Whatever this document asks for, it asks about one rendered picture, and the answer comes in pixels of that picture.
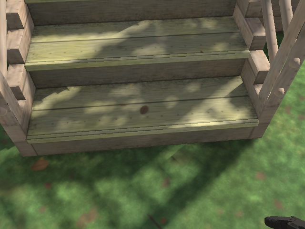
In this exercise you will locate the robot right hand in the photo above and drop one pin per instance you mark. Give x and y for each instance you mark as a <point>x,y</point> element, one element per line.
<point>277,222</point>

